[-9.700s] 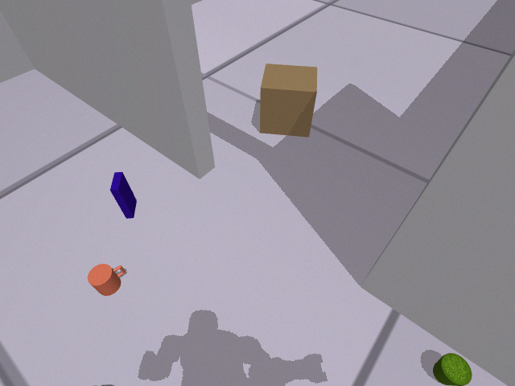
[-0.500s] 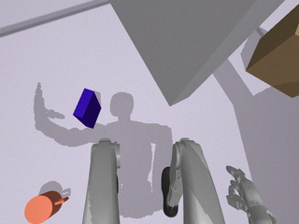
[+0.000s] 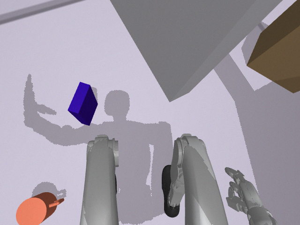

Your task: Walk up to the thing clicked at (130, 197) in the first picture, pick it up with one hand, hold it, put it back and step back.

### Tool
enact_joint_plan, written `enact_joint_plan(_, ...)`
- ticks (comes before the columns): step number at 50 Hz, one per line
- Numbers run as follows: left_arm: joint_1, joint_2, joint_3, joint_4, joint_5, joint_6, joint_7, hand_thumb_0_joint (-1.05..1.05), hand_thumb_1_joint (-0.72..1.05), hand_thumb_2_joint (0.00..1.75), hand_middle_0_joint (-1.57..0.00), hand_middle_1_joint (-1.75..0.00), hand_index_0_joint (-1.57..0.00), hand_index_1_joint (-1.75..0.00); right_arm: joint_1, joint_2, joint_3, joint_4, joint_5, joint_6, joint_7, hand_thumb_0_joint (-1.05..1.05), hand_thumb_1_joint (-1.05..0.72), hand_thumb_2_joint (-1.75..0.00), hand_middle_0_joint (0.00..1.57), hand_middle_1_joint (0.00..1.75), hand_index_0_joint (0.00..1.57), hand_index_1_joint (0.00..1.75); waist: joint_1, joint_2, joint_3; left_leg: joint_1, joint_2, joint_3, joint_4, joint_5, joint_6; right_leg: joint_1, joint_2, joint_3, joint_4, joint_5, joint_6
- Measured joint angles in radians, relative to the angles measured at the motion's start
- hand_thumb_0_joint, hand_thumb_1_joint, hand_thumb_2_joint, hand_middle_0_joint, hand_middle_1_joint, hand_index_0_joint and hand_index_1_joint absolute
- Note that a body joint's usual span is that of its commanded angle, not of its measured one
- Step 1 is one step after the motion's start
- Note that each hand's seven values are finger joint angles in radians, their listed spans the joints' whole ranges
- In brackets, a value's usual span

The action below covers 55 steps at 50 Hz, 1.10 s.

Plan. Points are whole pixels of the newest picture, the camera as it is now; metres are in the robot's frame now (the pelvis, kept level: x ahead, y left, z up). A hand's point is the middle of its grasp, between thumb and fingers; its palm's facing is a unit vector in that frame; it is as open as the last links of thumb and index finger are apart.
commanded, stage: go down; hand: left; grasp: from the side
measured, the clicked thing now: (85, 106) +0.45 +0.24 -0.31
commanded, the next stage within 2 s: approach in 0.30 s
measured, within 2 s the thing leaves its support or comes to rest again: neither
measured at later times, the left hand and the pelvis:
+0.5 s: hand out of the picture +0.37 +0.42 -0.02, palm faces +0.24 -0.97 -0.08, open 17.6 cm; pelvis +0.00 +0.00 -0.02, yaw +0 degrees
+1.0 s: hand (45, 116) +0.39 +0.34 -0.22, palm faces +0.16 -0.99 +0.03, open 17.6 cm; pelvis -0.01 +0.01 -0.11, yaw -5 degrees
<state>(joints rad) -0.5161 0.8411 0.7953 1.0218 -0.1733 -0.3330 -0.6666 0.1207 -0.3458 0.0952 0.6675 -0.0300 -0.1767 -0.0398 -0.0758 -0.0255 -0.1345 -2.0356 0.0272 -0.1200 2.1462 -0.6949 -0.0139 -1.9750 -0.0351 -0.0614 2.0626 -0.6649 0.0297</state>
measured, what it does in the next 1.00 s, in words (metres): lowers itself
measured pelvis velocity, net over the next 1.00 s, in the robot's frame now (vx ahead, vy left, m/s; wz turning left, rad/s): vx -0.01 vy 0.01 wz -0.08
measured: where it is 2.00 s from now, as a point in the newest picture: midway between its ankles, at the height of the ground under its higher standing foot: (139, 202)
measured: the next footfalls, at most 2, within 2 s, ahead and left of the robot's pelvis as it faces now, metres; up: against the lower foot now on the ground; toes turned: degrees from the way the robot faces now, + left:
none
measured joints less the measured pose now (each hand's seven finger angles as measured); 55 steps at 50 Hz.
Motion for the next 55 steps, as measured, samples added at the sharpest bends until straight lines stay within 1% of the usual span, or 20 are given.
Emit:
enact_joint_plan(14, -0.025, 0.024, 0.026, 0.021, -0.01, -0.01, -0.022, -0.01, -0.6, 0.11, -0.05, -0.09, -0.04, -0.11, -0.004, -0.01, 0.005, -0.001, -0.004, 0.006, 0.008, 0.01, -0.92, -0.91, 0.21, 0.3, 0.21, 0.3, -0.005, -0.004, 0.013, -0.038, -0.003, -0.005, 0.041, -0.004, -0.003, -0.039, 0.0, 0.0, 0.043, -0.005, 0.0)
enact_joint_plan(22, -0.049, 0.04, 0.038, 0.04, -0.005, -0.018, -0.031, -0.01, -0.61, 0.11, -0.05, -0.09, -0.04, -0.11, -0.009, -0.015, 0.008, 0.0, -0.009, 0.009, 0.012, 0.01, -0.92, -0.91, 0.21, 0.3, 0.21, 0.3, -0.008, -0.007, 0.022, -0.055, -0.006, -0.007, 0.067, -0.003, -0.003, -0.054, -0.001, 0.001, 0.068, -0.006, 0.001)
enact_joint_plan(26, -0.052, 0.047, 0.036, 0.056, -0.02, -0.037, -0.039, -0.01, -0.61, 0.09, -0.07, -0.09, -0.05, -0.12, -0.012, -0.015, 0.009, -0.001, -0.01, 0.007, 0.017, 0.01, -0.92, -0.91, 0.21, 0.3, 0.21, 0.3, -0.011, -0.009, 0.026, -0.068, -0.005, -0.007, 0.079, -0.001, -0.001, -0.067, 0.002, 0.002, 0.078, -0.002, 0.002)
enact_joint_plan(29, -0.055, 0.043, 0.039, 0.085, -0.049, -0.076, -0.048, -0.01, -0.61, 0.07, -0.08, -0.09, -0.06, -0.12, -0.016, -0.019, 0.015, 0.001, -0.013, 0.0, 0.023, 0.01, -0.92, -0.91, 0.21, 0.3, 0.21, 0.3, -0.014, -0.012, 0.032, -0.083, -0.004, -0.008, 0.097, -0.001, 0.001, -0.082, 0.004, 0.003, 0.093, 0.0, 0.004)
enact_joint_plan(33, -0.071, 0.022, 0.033, 0.132, -0.091, -0.153, -0.051, -0.01, -0.61, 0.04, -0.09, -0.09, -0.07, -0.12, -0.027, -0.025, 0.03, 0.006, -0.025, -0.01, 0.031, 0.01, -0.92, -0.91, 0.21, 0.3, 0.21, 0.3, -0.021, -0.025, 0.052, -0.109, -0.003, -0.013, 0.138, -0.004, 0.002, -0.106, 0.008, 0.002, 0.13, 0.0, 0.006)
enact_joint_plan(36, -0.083, 0.003, 0.026, 0.173, -0.105, -0.211, -0.04, -0.01, -0.61, 0.04, -0.09, -0.09, -0.07, -0.12, -0.044, -0.028, 0.047, 0.006, -0.041, -0.013, 0.04, 0.01, -0.92, -0.91, 0.21, 0.3, 0.21, 0.31, -0.03, -0.04, 0.078, -0.13, -0.002, -0.024, 0.18, -0.008, 0.0, -0.125, 0.013, -0.003, 0.165, 0.002, 0.008)
enact_joint_plan(39, -0.088, -0.018, 0.021, 0.2, -0.097, -0.265, -0.022, -0.01, -0.61, 0.03, -0.09, -0.09, -0.07, -0.11, -0.064, -0.029, 0.066, 0.002, -0.064, -0.01, 0.05, 0.01, -0.92, -0.9, 0.21, 0.3, 0.21, 0.31, -0.042, -0.06, 0.108, -0.154, -0.002, -0.041, 0.229, -0.011, -0.002, -0.145, 0.019, -0.013, 0.204, 0.005, 0.01)
enact_joint_plan(43, -0.083, -0.04, 0.014, 0.209, -0.068, -0.329, 0.009, -0.01, -0.61, 0.04, -0.09, -0.09, -0.07, -0.11, -0.095, -0.027, 0.092, -0.005, -0.097, 0.007, 0.065, 0.01, -0.92, -0.9, 0.21, 0.3, 0.21, 0.31, -0.062, -0.088, 0.154, -0.182, -0.005, -0.067, 0.297, -0.013, -0.006, -0.166, 0.026, -0.028, 0.256, 0.011, 0.013)
enact_joint_plan(47, -0.062, -0.056, -0.01, 0.203, -0.047, -0.382, 0.038, -0.01, -0.61, 0.05, -0.09, -0.1, -0.07, -0.12, -0.123, -0.021, 0.117, -0.009, -0.125, 0.034, 0.079, 0.01, -0.92, -0.9, 0.21, 0.3, 0.21, 0.31, -0.078, -0.113, 0.197, -0.204, -0.008, -0.088, 0.352, -0.012, -0.006, -0.179, 0.033, -0.041, 0.295, 0.018, 0.016)
enact_joint_plan(49, -0.048, -0.068, -0.025, 0.2, -0.043, -0.408, 0.052, -0.01, -0.61, 0.05, -0.09, -0.11, -0.07, -0.13, -0.136, -0.019, 0.13, -0.009, -0.137, 0.046, 0.085, 0.01, -0.92, -0.91, 0.21, 0.3, 0.21, 0.31, -0.085, -0.121, 0.217, -0.21, -0.01, -0.097, 0.374, -0.011, -0.005, -0.18, 0.036, -0.046, 0.309, 0.022, 0.017)
enact_joint_plan(52, -0.037, -0.09, -0.061, 0.204, -0.05, -0.449, 0.078, -0.01, -0.61, 0.06, -0.08, -0.11, -0.07, -0.13, -0.15, -0.018, 0.154, -0.01, -0.153, 0.06, 0.096, 0.0, -0.92, -0.91, 0.21, 0.3, 0.21, 0.31, -0.092, -0.133, 0.239, -0.215, -0.012, -0.107, 0.4, -0.01, -0.004, -0.18, 0.04, -0.052, 0.327, 0.026, 0.018)
enact_joint_plan(55, -0.032, -0.111, -0.082, 0.226, -0.049, -0.493, 0.11, -0.01, -0.61, 0.06, -0.08, -0.12, -0.07, -0.13, -0.168, -0.017, 0.18, -0.01, -0.168, 0.069, 0.108, 0.0, -0.93, -0.91, 0.21, 0.3, 0.21, 0.31, -0.101, -0.14, 0.257, -0.216, -0.014, -0.122, 0.424, -0.011, -0.003, -0.176, 0.044, -0.062, 0.339, 0.03, 0.022)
